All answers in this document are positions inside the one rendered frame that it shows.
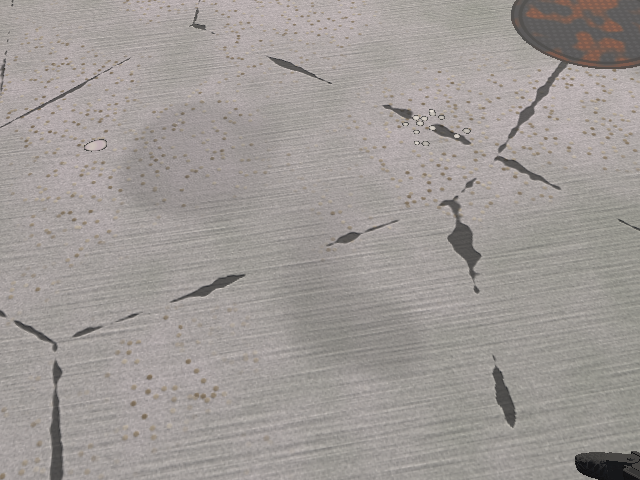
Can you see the right robot hand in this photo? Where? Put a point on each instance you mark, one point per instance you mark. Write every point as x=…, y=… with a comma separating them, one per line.
x=609, y=466

